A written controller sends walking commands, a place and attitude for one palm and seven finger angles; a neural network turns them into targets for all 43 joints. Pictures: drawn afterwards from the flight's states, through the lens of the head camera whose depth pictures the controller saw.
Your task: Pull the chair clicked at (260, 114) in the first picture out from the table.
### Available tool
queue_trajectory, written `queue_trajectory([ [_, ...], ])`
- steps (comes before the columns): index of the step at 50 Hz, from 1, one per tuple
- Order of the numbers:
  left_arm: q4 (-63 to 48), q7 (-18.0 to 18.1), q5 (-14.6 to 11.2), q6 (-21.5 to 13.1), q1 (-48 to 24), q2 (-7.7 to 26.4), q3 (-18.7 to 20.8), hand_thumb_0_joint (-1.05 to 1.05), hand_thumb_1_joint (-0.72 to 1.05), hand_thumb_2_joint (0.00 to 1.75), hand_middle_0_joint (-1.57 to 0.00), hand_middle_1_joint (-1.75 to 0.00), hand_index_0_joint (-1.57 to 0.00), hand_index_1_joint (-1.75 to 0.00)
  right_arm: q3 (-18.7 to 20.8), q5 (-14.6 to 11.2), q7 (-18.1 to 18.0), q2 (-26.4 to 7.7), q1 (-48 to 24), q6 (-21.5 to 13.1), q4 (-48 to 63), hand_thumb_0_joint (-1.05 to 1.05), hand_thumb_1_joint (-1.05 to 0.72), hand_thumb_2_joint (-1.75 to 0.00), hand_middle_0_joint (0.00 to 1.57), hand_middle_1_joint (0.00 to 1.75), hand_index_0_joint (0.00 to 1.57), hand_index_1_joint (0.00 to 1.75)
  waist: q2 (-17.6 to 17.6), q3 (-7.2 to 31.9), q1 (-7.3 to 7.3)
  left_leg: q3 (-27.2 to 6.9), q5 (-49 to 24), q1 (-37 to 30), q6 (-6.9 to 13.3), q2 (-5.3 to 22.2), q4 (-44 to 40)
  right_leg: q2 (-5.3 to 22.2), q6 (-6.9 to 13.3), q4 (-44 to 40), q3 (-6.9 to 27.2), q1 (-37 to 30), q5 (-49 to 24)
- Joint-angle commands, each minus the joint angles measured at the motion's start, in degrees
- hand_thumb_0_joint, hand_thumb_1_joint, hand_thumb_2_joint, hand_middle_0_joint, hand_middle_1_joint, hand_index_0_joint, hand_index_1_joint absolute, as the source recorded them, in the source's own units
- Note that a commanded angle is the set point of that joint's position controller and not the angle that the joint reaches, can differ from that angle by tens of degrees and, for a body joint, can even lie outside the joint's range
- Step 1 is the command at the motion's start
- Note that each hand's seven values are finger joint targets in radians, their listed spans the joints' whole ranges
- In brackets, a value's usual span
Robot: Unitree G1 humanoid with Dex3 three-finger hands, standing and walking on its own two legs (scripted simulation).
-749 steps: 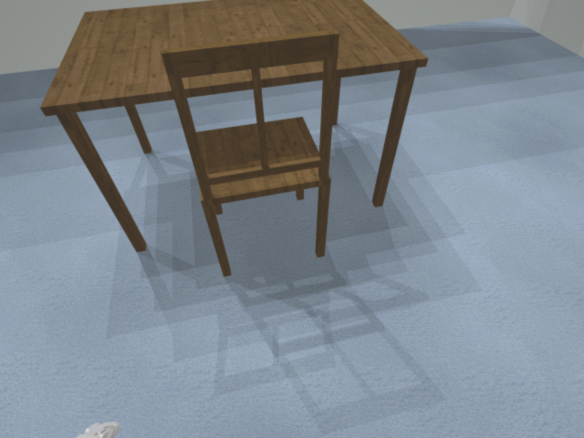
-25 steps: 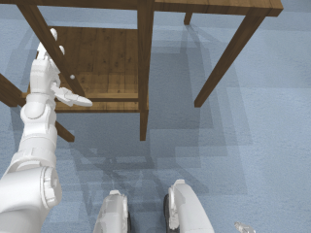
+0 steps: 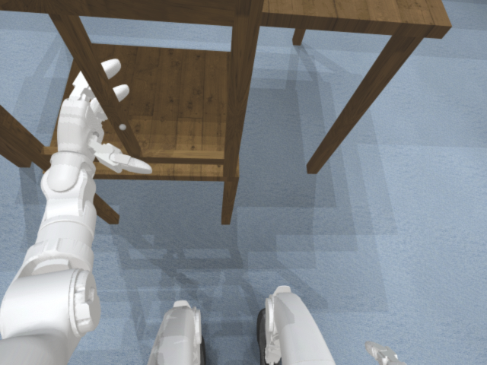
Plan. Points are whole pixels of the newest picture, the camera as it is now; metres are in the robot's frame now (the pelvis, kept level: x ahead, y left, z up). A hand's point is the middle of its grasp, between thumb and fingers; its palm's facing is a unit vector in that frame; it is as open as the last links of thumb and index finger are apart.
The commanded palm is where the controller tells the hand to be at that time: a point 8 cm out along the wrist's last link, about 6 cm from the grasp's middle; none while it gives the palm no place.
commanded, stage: hook a spindle and tug to test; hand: left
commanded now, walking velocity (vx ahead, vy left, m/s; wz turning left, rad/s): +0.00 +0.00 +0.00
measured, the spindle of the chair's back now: (109, 103) +0.51 +0.19 +0.04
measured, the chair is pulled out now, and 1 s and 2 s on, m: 0.00 0.02 0.11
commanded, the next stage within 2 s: step backward, pulling the chair out in 1.16 s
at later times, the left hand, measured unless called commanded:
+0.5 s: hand (126, 126) +0.48 +0.16 +0.03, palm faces -0.04 -1.00 -0.04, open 6.3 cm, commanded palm +0.44 +0.20 +0.03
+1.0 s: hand (127, 139) +0.45 +0.16 +0.03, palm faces -0.05 -1.00 -0.04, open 5.2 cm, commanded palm +0.42 +0.21 +0.03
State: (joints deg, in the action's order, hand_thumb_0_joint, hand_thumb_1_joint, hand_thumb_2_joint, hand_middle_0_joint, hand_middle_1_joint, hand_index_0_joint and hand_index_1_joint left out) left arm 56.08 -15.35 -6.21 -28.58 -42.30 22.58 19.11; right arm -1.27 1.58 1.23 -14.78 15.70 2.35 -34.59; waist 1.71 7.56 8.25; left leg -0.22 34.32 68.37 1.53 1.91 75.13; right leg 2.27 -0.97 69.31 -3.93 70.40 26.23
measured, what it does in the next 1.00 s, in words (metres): stands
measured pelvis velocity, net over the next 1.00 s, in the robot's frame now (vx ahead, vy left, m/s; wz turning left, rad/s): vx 0.01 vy -0.01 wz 0.00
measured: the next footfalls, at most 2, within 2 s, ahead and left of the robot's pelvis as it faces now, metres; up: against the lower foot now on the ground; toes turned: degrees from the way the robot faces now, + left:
none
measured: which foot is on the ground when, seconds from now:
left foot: down 0.00-1.00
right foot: down 0.00-1.00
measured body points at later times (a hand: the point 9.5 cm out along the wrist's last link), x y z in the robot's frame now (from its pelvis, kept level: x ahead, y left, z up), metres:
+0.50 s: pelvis +0.01 +0.00 +0.01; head +0.17 +0.01 +0.43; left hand +0.47 +0.22 +0.03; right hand +0.06 -0.27 -0.11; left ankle +0.00 +0.10 -0.62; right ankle +0.05 -0.14 -0.62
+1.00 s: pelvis +0.01 -0.01 +0.01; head +0.16 +0.00 +0.43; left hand +0.45 +0.21 +0.03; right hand +0.10 -0.27 -0.11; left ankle +0.00 +0.10 -0.62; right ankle +0.05 -0.14 -0.62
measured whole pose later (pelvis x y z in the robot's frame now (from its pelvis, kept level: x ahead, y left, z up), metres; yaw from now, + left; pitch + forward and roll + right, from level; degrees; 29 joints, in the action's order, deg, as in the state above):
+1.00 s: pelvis +0.01 -0.01 +0.01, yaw +0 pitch +26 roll -2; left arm 46.3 -14.5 -8.4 -27.3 -32.0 18.6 17.6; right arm -0.4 0.7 1.3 -14.4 14.9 0.2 -33.4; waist 1.7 8.2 6.6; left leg 0.6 34.6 64.1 0.8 2.1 72.4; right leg 1.9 -0.4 68.3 -3.0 67.4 27.1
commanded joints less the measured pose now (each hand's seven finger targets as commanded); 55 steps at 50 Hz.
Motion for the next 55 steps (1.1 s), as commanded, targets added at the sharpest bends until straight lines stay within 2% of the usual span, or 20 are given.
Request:
queue_trajectory([
  [1, -11.72, 1.13, -0.76, -3.24, -22.69, 9.83, 0.72, 0.00, -0.33, 0.37, -0.38, -1.07, -0.38, -1.07, 3.74, -0.07, -0.55, -10.20, 8.98, -0.90, 2.99, 0.00, -0.90, -0.90, 0.20, 0.30, 0.20, 0.30, 6.21, 30.41, 1.78, -4.27, -27.94, -21.87, -1.47, -0.77, -9.70, -2.98, 2.62, -5.27, 0.61, -15.02, -14.10],
  [2, -12.64, 1.45, -0.51, -3.47, -22.75, 10.52, 1.31, 0.00, -0.28, 0.40, -0.39, -1.12, -0.39, -1.12, 3.85, -0.02, -0.53, -10.28, 9.00, -0.90, 3.08, 0.00, -0.90, -0.90, 0.20, 0.30, 0.20, 0.30, 7.88, 31.72, 1.39, -4.31, -29.15, -23.33, -1.73, -0.75, -9.73, -2.90, 2.63, -5.26, 0.61, -14.69, -14.32],
  [4, -13.04, 2.05, -0.66, -3.50, -21.36, 9.09, 0.73, 0.00, -0.16, 0.44, -0.43, -1.23, -0.43, -1.23, 3.87, 0.07, -0.35, -9.88, 8.76, -0.98, 3.39, 0.00, -0.90, -0.90, 0.20, 0.30, 0.20, 0.30, 6.92, 32.26, 1.14, -4.04, -29.76, -23.12, -1.74, -0.89, -9.72, -2.96, 2.58, -5.51, 0.74, -16.15, -15.35],
  [6, -11.90, 2.37, -0.62, -3.35, -18.98, 10.39, 2.14, 0.00, -0.05, 0.49, -0.46, -1.34, -0.46, -1.34, 3.79, 0.08, -0.29, -9.90, 9.14, -0.97, 3.54, 0.00, -0.90, -0.90, 0.20, 0.30, 0.20, 0.30, 5.02, 32.01, 0.81, -3.80, -29.53, -21.32, -1.54, -0.93, -9.64, -3.02, 2.60, -5.14, 0.90, -17.60, -16.24],
  [8, -13.47, 2.30, -0.30, -3.64, -19.91, 8.54, 0.33, 0.00, 0.06, 0.54, -0.50, -1.45, -0.50, -1.45, 3.77, 0.07, -0.09, -9.59, 8.73, -0.98, 3.71, 0.00, -0.90, -0.90, 0.20, 0.30, 0.20, 0.30, 5.70, 31.83, 1.14, -3.37, -28.80, -21.09, -1.35, -1.06, -9.72, -2.93, 2.47, -5.55, 1.20, -18.03, -16.57],
  [10, -13.13, 2.22, -0.27, -3.83, -17.61, 11.09, 2.49, 0.00, 0.17, 0.59, -0.50, -1.45, -0.50, -1.45, 3.85, 0.03, -0.16, -9.78, 8.78, -0.91, 3.83, 0.00, -0.90, -0.90, 0.20, 0.30, 0.20, 0.30, 4.56, 31.78, 0.30, -2.86, -28.25, -19.65, -1.20, -1.15, -9.87, -2.93, 2.56, -5.77, 1.59, -20.38, -17.41],
  [13, -12.61, 1.38, -0.70, -3.73, -18.48, 8.96, 0.73, 0.00, 0.34, 0.66, -0.50, -1.45, -0.50, -1.45, 3.83, -0.12, -0.12, -9.56, 8.72, -1.08, 3.73, 0.00, -0.90, -0.90, 0.20, 0.30, 0.20, 0.30, 4.89, 30.69, 1.06, -2.80, -27.33, -19.61, -1.10, -1.14, -9.79, -3.00, 2.49, -5.89, 1.55, -19.15, -16.79],
  [15, -12.82, 1.08, -0.93, -3.77, -18.50, 9.94, 1.59, 0.00, 0.45, 0.71, -0.50, -1.45, -0.50, -1.45, 3.89, -0.10, -0.24, -9.72, 8.85, -1.13, 3.62, 0.00, -0.90, -0.90, 0.20, 0.30, 0.20, 0.30, 4.12, 31.24, 0.88, -2.70, -27.11, -19.12, -0.97, -1.22, -9.76, -3.01, 2.49, -6.00, 1.75, -20.26, -17.19],
  [17, -13.93, 0.67, -1.07, -3.99, -17.45, 10.41, 1.86, 0.00, 0.56, 0.76, -0.50, -1.45, -0.50, -1.45, 3.86, -0.17, -0.29, -9.67, 8.93, -1.27, 3.96, 0.00, -0.90, -0.90, 0.20, 0.30, 0.20, 0.30, 6.14, 32.31, 0.10, -2.73, -28.98, -20.59, -1.18, -1.17, -9.94, -2.92, 2.65, -5.66, 1.76, -20.35, -17.99],
  [23, -17.32, 0.76, -1.99, -3.71, -15.10, 6.99, -0.48, 0.00, 0.90, 0.90, -0.50, -1.45, -0.50, -1.45, 4.38, -0.27, -0.04, -9.39, 9.09, -1.62, 3.80, 0.00, -0.90, -0.90, 0.20, 0.30, 0.20, 0.30, 5.66, 33.83, 0.34, -3.03, -32.93, -23.67, -1.39, -0.85, -10.08, -3.07, 2.54, -6.18, 1.40, -20.62, -20.31],
  [25, -17.33, 0.87, -1.90, -3.78, -13.83, 8.94, 1.03, 0.00, 0.90, 0.90, -0.50, -1.45, -0.50, -1.45, 4.32, -0.32, -0.11, -9.49, 8.97, -1.66, 3.73, 0.00, -0.90, -0.90, 0.20, 0.30, 0.20, 0.30, 3.60, 32.81, -0.16, -2.61, -30.92, -21.11, -1.16, -1.03, -10.32, -3.01, 2.52, -6.34, 1.76, -22.83, -20.62],
  [29, -17.74, 0.72, -1.86, -3.93, -11.75, 8.45, 0.63, 0.00, 0.90, 0.90, -0.50, -1.45, -0.50, -1.45, 4.29, -0.47, -0.13, -9.32, 8.37, -1.92, 3.91, 0.00, -0.90, -0.90, 0.20, 0.30, 0.20, 0.30, 4.90, 30.65, -0.63, -2.34, -30.13, -21.07, -1.27, -1.05, -10.82, -2.88, 2.64, -6.48, 1.73, -22.00, -19.59],
  [33, -19.93, 0.84, -2.03, -3.99, -10.51, 7.40, -0.14, 0.00, 0.90, 0.90, -0.50, -1.45, -0.50, -1.45, 4.36, -0.56, -0.09, -9.01, 8.03, -2.30, 4.32, 0.00, -0.90, -0.90, 0.20, 0.30, 0.20, 0.30, 5.49, 31.74, -0.87, -1.99, -31.11, -21.49, -1.18, -1.19, -10.72, -2.78, 2.55, -6.31, 2.01, -23.01, -20.96],
  [38, -19.21, 0.68, -2.25, -3.62, -7.37, 7.61, 0.38, 0.00, 0.90, 0.90, -0.50, -1.45, -0.50, -1.45, 4.35, -0.84, -0.27, -9.09, 7.63, -2.58, 4.50, 0.00, -0.90, -0.90, 0.20, 0.30, 0.20, 0.30, 3.52, 29.81, -1.14, -1.51, -29.54, -19.62, -1.02, -1.21, -10.90, -2.74, 2.44, -6.46, 2.18, -23.53, -20.75],
  [41, -20.70, 0.48, -2.33, -3.72, -8.35, 7.14, -0.20, 0.00, 0.90, 0.90, -0.50, -1.45, -0.50, -1.45, 4.44, -0.90, -0.49, -8.97, 7.39, -3.01, 4.64, 0.00, -0.90, -0.90, 0.20, 0.30, 0.20, 0.30, 3.99, 30.79, -0.95, -1.50, -29.82, -20.05, -0.95, -1.27, -10.53, -2.67, 2.49, -6.02, 2.26, -23.55, -21.11],
  [43, -20.96, 0.40, -2.67, -3.40, -5.32, 7.07, 0.52, 0.00, 0.90, 0.90, -0.50, -1.45, -0.50, -1.45, 4.47, -0.88, -0.36, -8.78, 7.08, -3.23, 4.96, 0.00, -0.90, -0.90, 0.20, 0.30, 0.20, 0.30, 4.74, 31.61, -1.96, -1.27, -30.70, -20.58, -1.16, -1.37, -10.57, -2.55, 2.47, -6.13, 2.31, -24.21, -21.68],
  [46, -20.99, 0.26, -3.03, -3.20, -4.21, 6.90, 0.53, 0.00, 0.90, 0.90, -0.50, -1.45, -0.50, -1.45, 4.33, -1.09, -0.44, -8.82, 6.66, -3.47, 5.41, 0.00, -0.90, -0.90, 0.20, 0.30, 0.20, 0.30, 2.11, 30.44, -1.91, -1.17, -29.03, -18.08, -0.87, -1.55, -10.77, -2.57, 2.49, -6.13, 2.45, -25.59, -21.68],
  [51, -23.05, 0.04, -3.49, -3.10, -1.76, 6.31, 0.39, 0.00, 0.90, 0.90, -0.50, -1.45, -0.50, -1.45, 4.42, -1.20, -0.59, -8.67, 6.09, -3.99, 5.81, 0.00, -0.90, -0.90, 0.20, 0.30, 0.20, 0.30, 3.27, 30.92, -2.32, -0.97, -30.36, -19.18, -0.95, -1.51, -10.82, -2.45, 2.46, -6.08, 2.42, -25.47, -22.31],
  [52, -23.42, 0.07, -3.44, -3.06, -0.22, 7.31, 1.40, 0.00, 0.90, 0.90, -0.50, -1.45, -0.50, -1.45, 4.44, -1.26, -0.54, -8.69, 6.16, -3.99, 5.91, 0.00, -0.90, -0.90, 0.20, 0.30, 0.20, 0.30, 2.84, 31.15, -3.07, -0.98, -30.52, -19.28, -1.08, -1.46, -11.05, -2.49, 2.47, -6.12, 2.48, -26.12, -22.35],
  [55, -23.84, 0.13, -3.54, -2.88, -0.80, 5.54, -0.28, 0.00, 0.90, 0.90, -0.50, -1.45, -0.50, -1.45, 4.46, -1.37, -0.66, -8.61, 5.72, -4.24, 5.84, 0.00, -0.90, -0.90, 0.20, 0.30, 0.20, 0.30, 2.34, 29.87, -2.33, -0.88, -28.94, -18.79, -1.06, -1.48, -11.11, -2.40, 2.30, -6.41, 2.49, -25.22, -21.27],
])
